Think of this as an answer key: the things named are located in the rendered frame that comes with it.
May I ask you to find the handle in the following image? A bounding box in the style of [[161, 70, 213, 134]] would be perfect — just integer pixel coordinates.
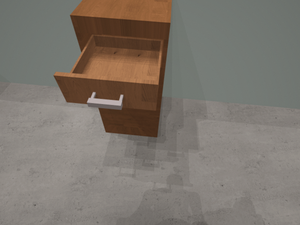
[[87, 92, 124, 110]]

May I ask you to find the drawer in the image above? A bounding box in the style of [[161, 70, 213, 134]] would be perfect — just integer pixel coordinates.
[[53, 35, 163, 111]]

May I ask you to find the cabinet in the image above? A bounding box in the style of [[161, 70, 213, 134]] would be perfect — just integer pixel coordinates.
[[70, 0, 172, 137]]

